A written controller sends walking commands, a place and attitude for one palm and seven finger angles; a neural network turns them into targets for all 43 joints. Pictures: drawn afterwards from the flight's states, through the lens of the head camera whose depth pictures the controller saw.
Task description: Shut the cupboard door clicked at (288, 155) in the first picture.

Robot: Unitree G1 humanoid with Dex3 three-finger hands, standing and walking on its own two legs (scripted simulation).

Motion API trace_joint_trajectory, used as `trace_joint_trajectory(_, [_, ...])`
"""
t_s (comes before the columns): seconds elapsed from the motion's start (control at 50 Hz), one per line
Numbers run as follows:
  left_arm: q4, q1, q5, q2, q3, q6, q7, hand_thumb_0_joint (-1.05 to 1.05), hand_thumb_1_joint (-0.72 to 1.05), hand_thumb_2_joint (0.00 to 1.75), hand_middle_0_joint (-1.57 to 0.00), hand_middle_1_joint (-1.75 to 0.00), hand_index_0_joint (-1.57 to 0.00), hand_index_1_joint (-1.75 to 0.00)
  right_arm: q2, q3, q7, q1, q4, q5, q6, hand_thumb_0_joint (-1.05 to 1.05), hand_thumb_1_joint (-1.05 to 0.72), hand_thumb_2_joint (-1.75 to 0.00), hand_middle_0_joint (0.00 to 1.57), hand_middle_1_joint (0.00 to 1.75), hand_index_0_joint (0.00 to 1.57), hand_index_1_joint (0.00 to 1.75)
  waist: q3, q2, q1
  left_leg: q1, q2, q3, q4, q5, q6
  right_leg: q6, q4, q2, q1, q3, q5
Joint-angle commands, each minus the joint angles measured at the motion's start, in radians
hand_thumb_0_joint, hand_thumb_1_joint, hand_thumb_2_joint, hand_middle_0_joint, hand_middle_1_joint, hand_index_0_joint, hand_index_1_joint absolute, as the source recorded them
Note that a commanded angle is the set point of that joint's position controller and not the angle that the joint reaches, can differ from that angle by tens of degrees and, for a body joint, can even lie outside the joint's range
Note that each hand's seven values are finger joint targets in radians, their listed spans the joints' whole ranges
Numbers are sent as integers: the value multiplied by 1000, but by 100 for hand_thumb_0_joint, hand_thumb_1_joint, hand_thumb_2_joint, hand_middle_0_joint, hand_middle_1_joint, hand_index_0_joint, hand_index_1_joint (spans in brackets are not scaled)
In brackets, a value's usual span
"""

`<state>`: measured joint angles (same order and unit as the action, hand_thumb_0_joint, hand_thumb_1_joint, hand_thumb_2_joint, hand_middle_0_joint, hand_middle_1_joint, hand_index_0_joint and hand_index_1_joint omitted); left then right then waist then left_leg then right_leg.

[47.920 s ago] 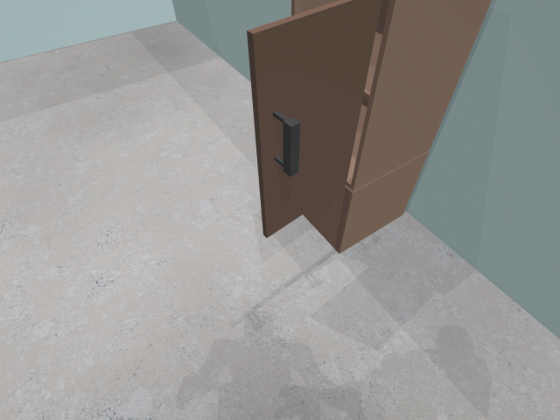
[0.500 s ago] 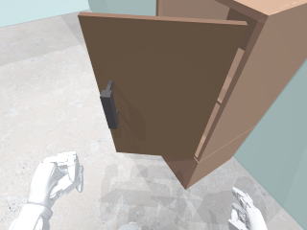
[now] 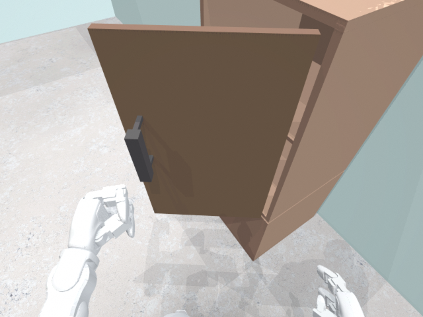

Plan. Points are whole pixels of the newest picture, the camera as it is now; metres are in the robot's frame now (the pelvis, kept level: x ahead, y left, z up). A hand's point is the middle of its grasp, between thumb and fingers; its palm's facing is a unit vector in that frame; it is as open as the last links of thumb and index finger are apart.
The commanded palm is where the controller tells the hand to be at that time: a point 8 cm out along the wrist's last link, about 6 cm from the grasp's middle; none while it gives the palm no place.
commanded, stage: bring the fist close to the handle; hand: left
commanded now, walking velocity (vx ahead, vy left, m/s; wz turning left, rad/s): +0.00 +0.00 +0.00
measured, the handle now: (143, 149) +0.44 +0.17 +0.06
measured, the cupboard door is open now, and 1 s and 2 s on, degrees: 53 53 33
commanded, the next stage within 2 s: push the door shut along its arc in 0.94 s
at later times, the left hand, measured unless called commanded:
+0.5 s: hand (147, 191) +0.33 +0.14 +0.07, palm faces -0.03 -1.00 -0.03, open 3.1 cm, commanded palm +0.32 +0.18 +0.07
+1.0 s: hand (151, 186) +0.34 +0.13 +0.07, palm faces -0.03 -1.00 -0.04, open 3.1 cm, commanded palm +0.32 +0.18 +0.07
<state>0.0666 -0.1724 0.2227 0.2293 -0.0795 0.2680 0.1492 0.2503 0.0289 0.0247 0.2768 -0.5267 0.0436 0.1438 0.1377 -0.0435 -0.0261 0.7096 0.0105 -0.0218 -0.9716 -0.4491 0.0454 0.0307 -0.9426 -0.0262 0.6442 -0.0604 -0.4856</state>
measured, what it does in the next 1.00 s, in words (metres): stands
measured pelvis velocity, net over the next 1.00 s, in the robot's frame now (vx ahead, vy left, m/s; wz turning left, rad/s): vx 0.00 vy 0.00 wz -0.01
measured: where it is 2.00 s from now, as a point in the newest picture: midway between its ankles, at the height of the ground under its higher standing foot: outside the picture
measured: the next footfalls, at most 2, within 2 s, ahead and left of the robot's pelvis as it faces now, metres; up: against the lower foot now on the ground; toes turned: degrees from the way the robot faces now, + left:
none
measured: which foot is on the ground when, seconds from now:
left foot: down 0.00-1.00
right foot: down 0.00-1.00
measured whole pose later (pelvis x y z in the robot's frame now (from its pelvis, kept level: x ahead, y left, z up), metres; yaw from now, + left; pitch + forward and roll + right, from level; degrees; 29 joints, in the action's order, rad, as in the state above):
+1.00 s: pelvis +0.00 +0.00 +0.00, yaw -1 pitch +11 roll -1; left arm 0.41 0.17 0.16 0.19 -0.05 0.34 0.05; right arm 0.25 0.00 0.00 0.27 -0.59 0.04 0.04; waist 0.12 -0.03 -0.04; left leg 0.72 0.01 -0.04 -0.96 -0.44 0.05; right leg 0.03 -0.94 -0.03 0.66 -0.05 -0.47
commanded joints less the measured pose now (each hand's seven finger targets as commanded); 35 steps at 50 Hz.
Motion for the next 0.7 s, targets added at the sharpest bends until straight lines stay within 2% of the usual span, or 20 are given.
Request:
trace_joint_trajectory(0.0, [-189, 141, 6, 105, -61, 79, -16, 0, 90, 90, -130, -150, -130, -150, 126, -56, 4, -64, 151, 4, 48, 0, -90, -90, 20, 30, 20, 30, 179, 35, 9, -154, -14, 51, 147, 243, -16, -9, 138, 16, -87, 35, 284])
trace_joint_trajectory(0.02, [-183, 184, 3, 89, -35, 82, -15, 0, 90, 90, -130, -150, -130, -150, 126, -53, 4, -68, 146, 4, 46, 0, -90, -90, 20, 30, 20, 30, 162, 25, -5, -152, -12, 50, 143, 226, -14, -11, 144, 18, -67, 39, 272])
trace_joint_trajectory(0.06, [-162, 217, -3, 123, -65, 91, -27, 0, 90, 90, -130, -150, -130, -150, 134, -58, 7, -62, 132, 0, 42, 0, -90, -90, 20, 30, 20, 30, 168, 50, -6, -143, -15, 50, 134, 223, -12, -13, 144, 18, -67, 47, 266])
trace_joint_trajectory(0.08, [-144, 255, -8, 90, -31, 91, -26, 0, 90, 90, -130, -150, -130, -150, 129, -55, 6, -65, 130, 1, 40, 0, -90, -90, 20, 30, 20, 30, 161, 49, -17, -143, -14, 49, 136, 212, -13, -14, 145, 20, -59, 46, 255])
trace_joint_trajectory(0.1, [-146, 312, -7, 97, -34, 97, -28, 0, 90, 90, -130, -150, -130, -150, 129, -56, 6, -67, 122, 2, 41, 0, -90, -90, 20, 30, 20, 30, 165, 20, -19, -146, -14, 53, 135, 202, -14, -12, 141, 21, -46, 47, 242])
trace_joint_trajectory(0.16, [-118, 340, -10, 128, -64, 101, -36, 0, 90, 90, -130, -150, -130, -150, 135, -61, 8, -58, 108, -1, 35, 0, -90, -90, 20, 30, 20, 30, 216, 44, -16, -163, -15, 50, 126, 239, -11, -14, 138, 20, -73, 54, 286])
trace_joint_trajectory(0.24, [-83, 374, -9, 100, -48, 97, -38, 0, 90, 90, -130, -150, -130, -150, 129, -62, 1, -58, 103, 2, 24, 0, -90, -90, 20, 30, 20, 30, 245, 9, -6, -193, -15, 47, 136, 288, -17, -10, 129, 21, -92, 46, 339])
trace_joint_trajectory(0.26, [-65, 371, -13, 114, -60, 94, -42, 0, 90, 90, -130, -150, -130, -150, 133, -63, 2, -53, 101, -1, 19, 0, -90, -90, 20, 30, 20, 30, 243, 25, -5, -188, -15, 46, 134, 297, -16, -10, 133, 22, -103, 49, 351])
trace_joint_trajectory(0.32, [-22, 420, -16, 64, -17, 88, -47, 0, 90, 90, -130, -150, -130, -150, 128, -63, -5, -50, 99, 2, 9, 0, -90, -90, 20, 30, 20, 30, 219, 37, -16, -191, -16, 45, 138, 280, -15, -13, 140, 21, -79, 45, 338])
trace_joint_trajectory(0.36, [28, 428, -24, 105, -55, 81, -57, 0, 90, 90, -130, -150, -130, -150, 137, -63, -4, -44, 91, 0, -2, 0, -90, -90, 20, 30, 20, 30, 199, 69, -16, -172, -17, 45, 140, 268, -15, -14, 147, 19, -81, 48, 329])
trace_joint_trajectory(0.38, [40, 467, -25, 86, -39, 83, -59, 0, 90, 90, -130, -150, -130, -150, 133, -61, -6, -48, 91, 1, -7, 0, -90, -90, 20, 30, 20, 30, 195, 70, -20, -165, -14, 41, 140, 256, -15, -15, 150, 22, -81, 54, 325])
trace_joint_trajectory(0.44, [47, 565, -31, 80, -33, 98, -71, 0, 90, 90, -130, -150, -130, -150, 131, -62, -7, -50, 85, 1, -13, 0, -90, -90, 20, 30, 20, 30, 223, 30, -24, -186, -16, 43, 136, 259, -16, -11, 139, 21, -62, 52, 318])
trace_joint_trajectory(0.46, [50, 593, -35, 102, -47, 105, -77, 0, 90, 90, -130, -150, -130, -150, 135, -65, -6, -42, 78, -2, -15, 0, -90, -90, 20, 30, 20, 30, 235, 42, -27, -192, -17, 44, 130, 264, -15, -12, 139, 20, -68, 55, 322])
trace_joint_trajectory(0.5, [67, 624, -40, 68, -19, 114, -81, 0, 90, 90, -130, -150, -130, -150, 129, -65, -11, -43, 76, -2, -18, 0, -90, -90, 20, 30, 20, 30, 258, 9, -26, -211, -20, 47, 133, 286, -20, -8, 127, 20, -59, 47, 331])
trace_joint_trajectory(0.54, [82, 611, -43, 64, -24, 119, -88, 0, 90, 90, -130, -150, -130, -150, 130, -71, -15, -33, 73, -3, -21, 0, -90, -90, 20, 30, 20, 30, 286, 6, -16, -233, -21, 50, 130, 318, -22, -6, 120, 18, -62, 44, 353])
trace_joint_trajectory(0.56, [112, 555, -45, 96, -58, 113, -92, 0, 90, 90, -130, -150, -130, -150, 137, -72, -16, -26, 75, -5, -26, 0, -90, -90, 20, 30, 20, 30, 286, 38, -5, -225, -22, 50, 134, 325, -21, -6, 124, 14, -80, 44, 361])
trace_joint_trajectory(0.62, [98, 562, -47, 57, -21, 112, -90, 0, 90, 90, -130, -150, -130, -150, 130, -72, -23, -32, 85, -1, -40, 0, -90, -90, 20, 30, 20, 30, 271, 31, -9, -228, -22, 45, 145, 324, -22, -7, 128, 15, -77, 41, 362])
trace_joint_trajectory(0.64, [97, 527, -42, 62, -34, 111, -93, 0, 90, 90, -130, -150, -130, -150, 131, -72, -24, -30, 91, -3, -43, 0, -90, -90, 20, 30, 20, 30, 273, 48, -1, -224, -20, 43, 149, 331, -20, -7, 132, 15, -97, 42, 376])
trace_joint_trajectory(0.66, [115, 482, -44, 103, -76, 107, -99, 0, 90, 90, -130, -150, -130, -150, 138, -73, -23, -29, 94, -4, -49, 0, -90, -90, 20, 30, 20, 30, 258, 66, 12, -202, -19, 37, 151, 326, -19, -7, 140, 14, -116, 47, 381])
trace_joint_trajectory(0.68, [105, 504, -46, 75, -44, 109, -98, 0, 90, 90, -130, -150, -130, -150, 132, -69, -24, -32, 95, -2, -54, 0, -90, -90, 20, 30, 20, 30, 249, 78, -6, -198, -18, 33, 153, 321, -17, -11, 140, 16, -112, 46, 388])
